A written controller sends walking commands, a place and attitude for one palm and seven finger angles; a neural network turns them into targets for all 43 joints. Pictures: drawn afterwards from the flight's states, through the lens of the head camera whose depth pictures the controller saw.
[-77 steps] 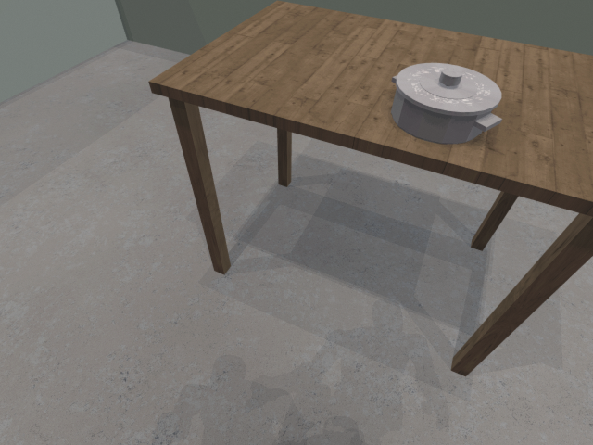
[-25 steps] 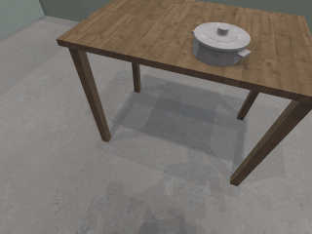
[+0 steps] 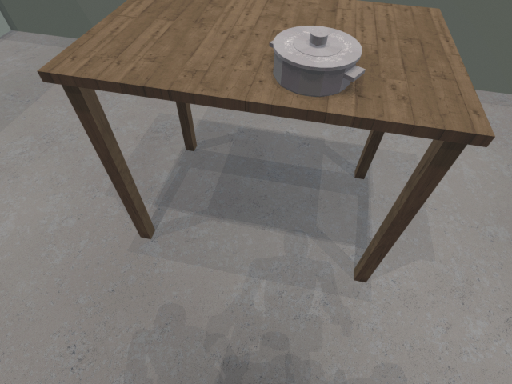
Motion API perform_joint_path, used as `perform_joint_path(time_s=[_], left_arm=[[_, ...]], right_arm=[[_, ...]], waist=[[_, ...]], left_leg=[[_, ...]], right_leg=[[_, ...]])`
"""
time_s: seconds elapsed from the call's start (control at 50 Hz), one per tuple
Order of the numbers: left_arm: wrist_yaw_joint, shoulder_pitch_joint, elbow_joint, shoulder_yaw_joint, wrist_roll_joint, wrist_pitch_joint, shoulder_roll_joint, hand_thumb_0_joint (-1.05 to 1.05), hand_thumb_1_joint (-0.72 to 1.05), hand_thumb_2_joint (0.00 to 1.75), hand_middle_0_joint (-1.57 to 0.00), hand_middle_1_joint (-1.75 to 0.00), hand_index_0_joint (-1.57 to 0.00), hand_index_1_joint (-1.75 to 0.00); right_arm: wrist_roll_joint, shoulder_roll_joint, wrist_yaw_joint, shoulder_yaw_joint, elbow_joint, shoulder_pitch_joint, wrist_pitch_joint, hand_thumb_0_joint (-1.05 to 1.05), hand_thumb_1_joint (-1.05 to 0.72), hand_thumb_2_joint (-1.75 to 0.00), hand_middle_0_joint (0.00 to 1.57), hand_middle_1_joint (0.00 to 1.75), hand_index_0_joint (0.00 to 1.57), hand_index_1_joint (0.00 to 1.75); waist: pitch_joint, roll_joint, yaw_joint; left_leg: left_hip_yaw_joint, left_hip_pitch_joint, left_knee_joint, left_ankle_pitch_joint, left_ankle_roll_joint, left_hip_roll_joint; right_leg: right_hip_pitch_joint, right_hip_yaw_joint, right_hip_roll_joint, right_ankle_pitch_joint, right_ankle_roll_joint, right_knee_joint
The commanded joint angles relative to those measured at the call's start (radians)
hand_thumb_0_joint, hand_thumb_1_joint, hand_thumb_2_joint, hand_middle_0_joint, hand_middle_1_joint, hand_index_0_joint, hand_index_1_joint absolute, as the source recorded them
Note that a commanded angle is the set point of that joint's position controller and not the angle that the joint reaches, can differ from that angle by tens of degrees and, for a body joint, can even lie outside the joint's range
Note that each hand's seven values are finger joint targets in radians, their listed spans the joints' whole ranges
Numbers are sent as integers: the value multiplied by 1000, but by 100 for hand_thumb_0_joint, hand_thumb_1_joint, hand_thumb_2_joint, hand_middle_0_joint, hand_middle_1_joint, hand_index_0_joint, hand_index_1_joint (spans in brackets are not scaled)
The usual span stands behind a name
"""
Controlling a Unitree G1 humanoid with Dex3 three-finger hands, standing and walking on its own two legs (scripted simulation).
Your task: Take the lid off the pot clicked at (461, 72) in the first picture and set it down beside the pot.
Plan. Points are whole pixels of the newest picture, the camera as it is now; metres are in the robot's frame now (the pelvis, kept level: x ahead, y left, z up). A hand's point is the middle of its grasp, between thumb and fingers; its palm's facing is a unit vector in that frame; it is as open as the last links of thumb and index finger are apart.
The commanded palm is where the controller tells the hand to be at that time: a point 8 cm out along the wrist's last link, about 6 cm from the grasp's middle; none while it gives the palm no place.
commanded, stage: turn to face it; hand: left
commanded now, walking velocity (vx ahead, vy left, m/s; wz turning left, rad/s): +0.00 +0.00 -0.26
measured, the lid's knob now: (318, 37) +0.81 -0.06 +0.15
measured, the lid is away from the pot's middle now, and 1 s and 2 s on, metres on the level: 0.00 0.00 0.00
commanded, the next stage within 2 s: take the last steps up to it in 0.04 s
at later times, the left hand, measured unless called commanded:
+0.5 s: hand out of the picture +0.13 +0.16 -0.16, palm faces -0.16 -0.97 -0.21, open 7.4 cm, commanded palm none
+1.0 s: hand (200, 349) +0.21 +0.13 -0.19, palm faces -0.10 -0.99 -0.14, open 7.4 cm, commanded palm none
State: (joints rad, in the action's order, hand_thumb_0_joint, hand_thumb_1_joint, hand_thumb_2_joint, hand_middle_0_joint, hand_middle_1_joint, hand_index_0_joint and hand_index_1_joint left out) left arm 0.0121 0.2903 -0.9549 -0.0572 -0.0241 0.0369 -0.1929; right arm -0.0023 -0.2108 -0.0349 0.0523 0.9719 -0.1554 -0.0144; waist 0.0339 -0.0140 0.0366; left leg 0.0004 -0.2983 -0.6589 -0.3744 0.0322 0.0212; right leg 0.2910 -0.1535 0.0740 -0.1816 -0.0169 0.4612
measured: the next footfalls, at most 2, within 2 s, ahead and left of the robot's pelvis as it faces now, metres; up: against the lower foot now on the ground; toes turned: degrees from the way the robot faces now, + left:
left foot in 0.04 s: +0.03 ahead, +0.13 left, +0.00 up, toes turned +0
right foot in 0.46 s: +0.03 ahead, -0.14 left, +0.00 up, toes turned -12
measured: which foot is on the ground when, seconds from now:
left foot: up 0.00-0.02, down 0.04-0.46, up 0.48-0.84, down 0.86-1.00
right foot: down 0.00-0.04, up 0.06-0.44, down 0.46-0.86, up 0.88-1.00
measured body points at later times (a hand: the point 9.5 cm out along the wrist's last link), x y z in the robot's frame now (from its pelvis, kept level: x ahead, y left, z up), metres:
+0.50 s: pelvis +0.02 -0.02 -0.01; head +0.04 -0.03 +0.44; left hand +0.14 +0.21 -0.15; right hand -0.08 -0.26 -0.16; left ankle -0.01 +0.13 -0.73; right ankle +0.00 -0.13 -0.74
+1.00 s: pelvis +0.21 -0.04 -0.01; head +0.23 -0.02 +0.44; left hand +0.21 +0.18 -0.18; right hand +0.23 -0.28 -0.15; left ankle +0.26 +0.04 -0.74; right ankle +0.11 -0.15 -0.65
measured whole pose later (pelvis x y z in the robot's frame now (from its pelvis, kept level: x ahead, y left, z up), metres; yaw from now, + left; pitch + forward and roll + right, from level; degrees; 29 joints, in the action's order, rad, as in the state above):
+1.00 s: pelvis +0.21 -0.04 -0.01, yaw -9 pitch -1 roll +0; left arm -0.01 0.36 -1.10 -0.06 -0.03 -0.01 -0.17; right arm -0.02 -0.13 -0.04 0.05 1.01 -0.23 0.08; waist 0.04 -0.06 0.00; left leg 0.16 -0.30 -0.56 -0.25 -0.04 0.03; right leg 0.41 0.02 -0.04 -0.37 -0.03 1.21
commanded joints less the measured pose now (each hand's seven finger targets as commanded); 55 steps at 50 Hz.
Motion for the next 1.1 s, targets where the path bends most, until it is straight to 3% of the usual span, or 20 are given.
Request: perform_joint_path(time_s=[0.0, 0.02, 0.04, 0.14, 0.3, 0.34, 0.4, 0.42, 0.44, 0.46, 0.56, 0.72, 0.78, 0.8, 0.82, 0.84, 0.86, 0.92, 0.98, 1.08], left_arm=[[11, -15, 81, -40, 12, -16, -129, 0, 90, 90, -20, -30, -20, -30], [1, -17, 96, -32, 14, -15, -89, 0, 90, 90, -20, -30, -20, -30], [3, -44, 102, -36, 4, -15, -111, 0, 90, 90, -20, -30, -20, -30], [-20, 18, 45, -39, -1, 0, -93, 0, 90, 90, -20, -30, -20, -30], [-61, -162, 106, -21, -8, -17, -74, 0, 90, 90, -20, -30, -20, -30], [-64, -163, 104, -20, -5, -24, -67, 0, 90, 90, -20, -30, -20, -30], [-62, -8, 39, -29, -3, -37, -67, 0, 90, 90, -20, -30, -20, -30], [-51, 84, 3, -38, -3, -48, -102, 0, 90, 90, -20, -30, -20, -30], [-33, 167, -26, -54, -6, -61, -208, 0, 90, 90, -20, -30, -20, -30], [-18, 251, -48, -61, 10, -58, -246, 0, 90, 90, -20, -30, -20, -30], [4, 45, -29, -21, 2, -86, -99, 0, 90, 90, -20, -30, -20, -30], [8, 127, -98, -12, -3, -111, -105, 0, 90, 90, -20, -30, -20, -30], [4, 114, -109, -17, 1, -109, -107, 0, 90, 90, -20, -30, -20, -30], [3, 122, -113, -15, 6, -108, -99, 0, 90, 90, -20, -30, -20, -30], [-4, 159, -104, -14, 15, -107, -58, 0, 90, 90, -20, -30, -20, -30], [-15, 192, -79, -1, 22, -101, -10, 0, 90, 90, -20, -30, -20, -30], [-12, 148, -63, -9, 10, -97, -51, 0, 90, 90, -20, -30, -20, -30], [-26, 69, -67, -14, -5, -83, -18, 0, 90, 90, -20, -30, -20, -30], [-26, 131, -71, -8, -8, -54, 27, 0, 90, 90, -20, -30, -20, -30], [-31, 48, -25, -6, -4, -47, 24, 0, 90, 90, -20, -30, -20, -30]], right_arm=[[0, -123, -13, 23, -19, -161, 42, 0, -90, -90, 20, 30, 20, 30], [-12, -201, -12, 37, -41, -141, 38, 0, -90, -90, 20, 30, 20, 30], [-14, -202, -10, 35, -61, -124, 31, 0, -90, -90, 20, 30, 20, 30], [-21, -120, -12, 3, -67, -45, 40, 0, -90, -90, 20, 30, 20, 30], [-37, -173, -5, 37, 16, -242, 60, 0, -90, -90, 20, 30, 20, 30], [-38, -176, -2, 41, 24, -244, 62, 0, -90, -90, 20, 30, 20, 30], [-35, -167, 2, 34, 36, -206, 57, 0, -90, -90, 20, 30, 20, 30], [-28, -133, 8, 28, 38, -199, 58, 0, -90, -90, 20, 30, 20, 30], [-15, -49, 18, 6, 18, -196, 59, 0, -90, -90, 20, 30, 20, 30], [-25, -69, 21, 1, -27, -81, 60, 0, -90, -90, 20, 30, 20, 30], [-31, -36, 38, 17, 30, -133, 44, 0, -90, -90, 20, 30, 20, 30], [-20, -1, 52, 13, -7, -61, 58, 0, -90, -90, 20, 30, 20, 30], [-22, -8, 40, 18, 25, -168, 76, 0, -90, -90, 20, 30, 20, 30], [-27, -34, 31, 24, 63, -287, 83, 0, -90, -90, 20, 30, 20, 30], [-40, -127, 17, 45, 86, -414, 91, 0, -90, -90, 20, 30, 20, 30], [-36, -228, 10, 63, 95, -484, 88, 0, -90, -90, 20, 30, 20, 30], [-24, -223, 3, 55, 86, -440, 73, 0, -90, -90, 20, 30, 20, 30], [-24, -68, 0, 16, 41, -226, 89, 0, -90, -90, 20, 30, 20, 30], [-19, -34, 0, 11, 37, -166, 104, 0, -90, -90, 20, 30, 20, 30], [-21, -80, 9, 23, 38, -156, 88, 0, -90, -90, 20, 30, 20, 30]], waist=[[-110, 46, -75], [-51, 280, -65], [0, 233, -66], [13, 158, -8], [60, 141, -111], [47, 145, -108], [-13, 87, -28], [-63, 8, 11], [-98, -255, 41], [-53, -275, 99], [96, -66, -50], [97, -62, -45], [56, -36, -106], [-15, 9, -151], [-115, 167, -189], [-169, 385, -171], [-137, 242, -158], [80, 64, -80], [36, 95, -19], [43, 132, -36]], left_leg=[[-133, 294, 348, 146, -53, 130], [-353, 290, 420, 231, -133, 324], [-376, 164, 431, 247, -201, 401], [-100, 69, 407, 291, -177, 221], [-177, 197, 486, -57, -208, 315], [-171, 145, 468, -42, -202, 317], [-60, 20, 306, -46, -135, 232], [17, -95, 156, -63, -96, 176], [155, -350, -116, -178, -42, 58], [107, -461, -321, -281, -43, 41], [51, -356, -430, -2, -26, 126], [101, -260, -126, 100, -39, 91], [156, 1, 23, 158, -67, 15], [137, 162, 103, 203, -79, 0], [-116, 361, 196, 181, -143, 173], [-514, 485, 362, 193, -237, 430], [-595, 418, 420, 122, -292, 476], [-306, 72, 480, 50, -231, 361], [-89, 8, 464, 251, -201, 283], [4, 0, 461, 218, -202, 241]], right_leg=[[138, -125, -94, 37, -44, 75], [283, 21, 15, -258, 15, 230], [264, 62, -19, -350, 37, 395], [218, 104, -62, -184, 56, 611], [261, 176, -125, -223, 33, 282], [160, 189, -117, -225, 20, 198], [-141, 250, -61, -97, 2, -28], [-327, 185, -109, -105, -24, -98], [-521, -123, -327, -315, -117, -195], [-457, -321, -455, -381, -199, -288], [-149, -40, -343, -138, -195, -290], [-205, 65, -309, 180, -182, -244], [-148, 133, -260, 369, -145, -57], [-122, 167, -212, 411, -118, 136], [23, 216, -129, 223, -66, 411], [257, 230, -15, -349, -30, 720], [307, 120, -60, -367, -47, 853], [317, 109, -172, -157, -20, 847], [221, 142, -196, -114, 13, 675], [139, 225, -186, -70, 41, 349]])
